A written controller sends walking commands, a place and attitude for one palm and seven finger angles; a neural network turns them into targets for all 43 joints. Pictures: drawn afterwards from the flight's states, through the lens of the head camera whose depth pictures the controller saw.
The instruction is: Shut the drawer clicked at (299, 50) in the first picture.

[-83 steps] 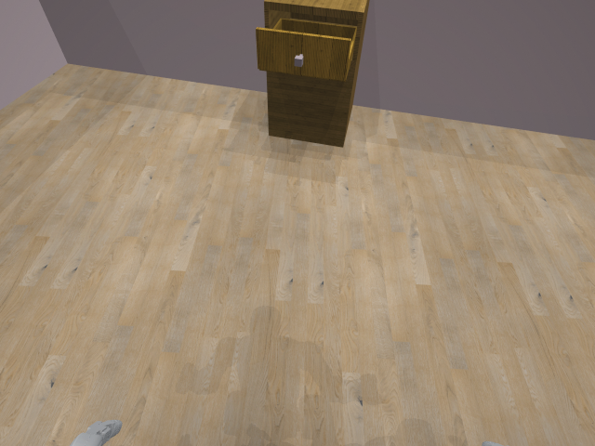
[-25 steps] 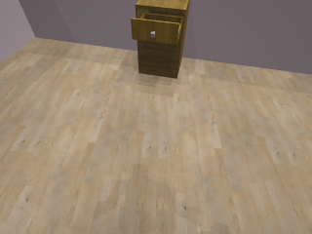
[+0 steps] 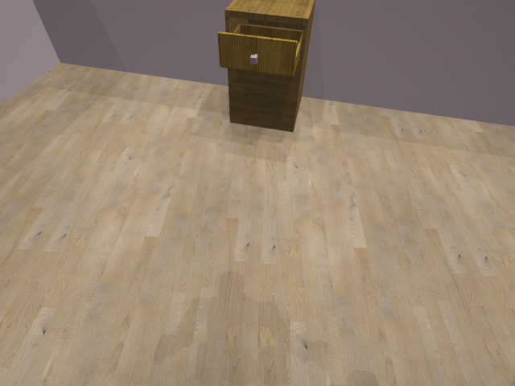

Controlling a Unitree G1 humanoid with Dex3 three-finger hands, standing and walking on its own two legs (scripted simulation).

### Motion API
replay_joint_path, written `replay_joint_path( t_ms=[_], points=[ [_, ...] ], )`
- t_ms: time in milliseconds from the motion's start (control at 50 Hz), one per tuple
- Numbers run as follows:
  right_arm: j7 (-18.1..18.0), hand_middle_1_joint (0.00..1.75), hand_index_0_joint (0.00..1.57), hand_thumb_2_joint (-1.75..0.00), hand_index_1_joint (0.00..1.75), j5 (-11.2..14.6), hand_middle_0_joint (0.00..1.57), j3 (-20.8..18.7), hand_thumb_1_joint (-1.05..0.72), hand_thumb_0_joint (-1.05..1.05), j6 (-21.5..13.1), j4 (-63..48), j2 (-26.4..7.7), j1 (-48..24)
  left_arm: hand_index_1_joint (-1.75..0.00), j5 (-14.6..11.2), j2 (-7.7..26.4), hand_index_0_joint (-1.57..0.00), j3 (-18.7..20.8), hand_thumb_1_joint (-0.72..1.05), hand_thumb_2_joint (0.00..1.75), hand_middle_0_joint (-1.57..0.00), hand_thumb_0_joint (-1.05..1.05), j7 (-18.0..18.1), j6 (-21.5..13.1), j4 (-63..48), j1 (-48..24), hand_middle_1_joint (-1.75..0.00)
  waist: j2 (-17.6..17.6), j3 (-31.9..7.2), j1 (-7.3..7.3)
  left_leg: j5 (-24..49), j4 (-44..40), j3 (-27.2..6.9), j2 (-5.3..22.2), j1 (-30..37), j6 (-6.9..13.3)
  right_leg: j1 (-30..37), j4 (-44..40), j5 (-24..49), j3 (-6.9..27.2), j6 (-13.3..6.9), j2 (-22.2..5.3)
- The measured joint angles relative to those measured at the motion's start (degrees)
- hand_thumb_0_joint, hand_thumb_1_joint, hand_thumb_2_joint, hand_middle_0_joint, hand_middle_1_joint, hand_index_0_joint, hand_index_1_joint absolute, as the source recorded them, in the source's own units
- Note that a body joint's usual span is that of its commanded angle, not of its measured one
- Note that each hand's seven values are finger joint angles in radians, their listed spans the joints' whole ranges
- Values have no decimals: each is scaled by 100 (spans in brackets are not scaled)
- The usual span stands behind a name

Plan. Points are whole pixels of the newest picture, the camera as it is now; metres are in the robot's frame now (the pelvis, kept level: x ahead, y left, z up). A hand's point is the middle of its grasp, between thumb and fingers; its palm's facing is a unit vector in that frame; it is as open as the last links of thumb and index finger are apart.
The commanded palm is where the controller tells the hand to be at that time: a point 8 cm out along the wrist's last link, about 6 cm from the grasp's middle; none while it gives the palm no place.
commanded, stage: look at it before walking up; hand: left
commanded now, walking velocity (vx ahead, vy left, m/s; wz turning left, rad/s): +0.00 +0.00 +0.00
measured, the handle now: (254, 58) +1.55 +0.10 -0.20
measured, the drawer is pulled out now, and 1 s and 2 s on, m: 0.21 0.21 0.21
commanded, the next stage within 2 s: walk to a spot facing it in 0.08 s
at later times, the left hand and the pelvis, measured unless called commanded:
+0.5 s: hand out of the picture +0.02 +0.21 -0.20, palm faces +0.04 -0.99 -0.17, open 7.3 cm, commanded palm none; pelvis +0.05 +0.02 -0.02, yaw +1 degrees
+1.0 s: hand (199, 280) +0.37 +0.15 -0.18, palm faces -0.01 -0.98 -0.18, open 7.3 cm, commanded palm none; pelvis +0.26 -0.02 -0.03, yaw +0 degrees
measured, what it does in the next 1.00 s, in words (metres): walks ahead: right foot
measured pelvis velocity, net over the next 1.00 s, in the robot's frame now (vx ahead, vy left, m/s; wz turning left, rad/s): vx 0.26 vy -0.02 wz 0.00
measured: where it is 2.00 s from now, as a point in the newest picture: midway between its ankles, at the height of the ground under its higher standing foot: (260, 289)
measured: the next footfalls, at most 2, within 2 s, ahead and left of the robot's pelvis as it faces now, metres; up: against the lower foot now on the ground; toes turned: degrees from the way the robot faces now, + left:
right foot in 0.88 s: +0.37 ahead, -0.11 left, +0.00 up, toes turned -9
left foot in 1.40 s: +0.55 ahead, +0.14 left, +0.00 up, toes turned +11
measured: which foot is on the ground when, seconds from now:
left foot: down 0.00-0.90, up 0.92-1.00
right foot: down 0.00-0.48, up 0.50-0.86, down 0.88-1.00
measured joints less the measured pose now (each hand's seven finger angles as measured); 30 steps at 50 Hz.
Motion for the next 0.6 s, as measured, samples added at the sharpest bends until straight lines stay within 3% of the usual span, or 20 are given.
replay_joint_path(
  t_ms=[240,380,460,500,540,600],
  points=[
    [-12,30,20,-90,30,-12,20,6,-90,1,21,17,34,30,-30,-1,-28,-20,6,91,90,-20,0,35,9,4,32,-30,23,-14,-4,0,-9,-2,4,16,-9,16,-7,-3,-2,1,3],
    [42,30,20,-90,30,-95,20,-22,-90,1,122,38,328,609,-30,49,-364,-20,64,91,90,-20,0,-37,75,-26,593,-30,44,-305,22,-1111,1005,36,82,-341,99,-69,410,-452,-61,-54,43],
    [64,30,20,-90,30,-79,20,-66,-90,1,49,57,531,1002,-30,39,-584,-20,129,91,90,-20,0,-52,20,16,1007,-30,-2,-283,19,-926,1194,251,135,-424,158,1,629,-734,-141,7,-9],
    [51,30,20,-90,30,-92,20,-90,-90,1,-61,63,669,1153,-30,29,-651,-20,163,91,90,-20,0,-61,64,101,1207,-30,-150,-262,21,-846,1192,397,41,-319,207,-181,1211,-1067,-69,-69,-112],
    [6,30,20,-90,30,-95,20,-113,-90,1,-182,37,799,1353,-30,67,-734,-20,177,91,90,-20,0,-62,135,213,1313,-30,-186,-264,-36,-1030,1044,513,16,-141,255,-663,2376,-1368,-82,-137,-102],
    [-73,30,20,-90,30,-69,20,-94,-90,1,-310,83,1024,1697,-30,101,-783,-20,218,91,90,-20,0,-104,117,253,1225,-30,-206,-165,-162,-928,507,534,-25,231,255,-1414,3624,-1124,-230,-134,-179]
  ],
)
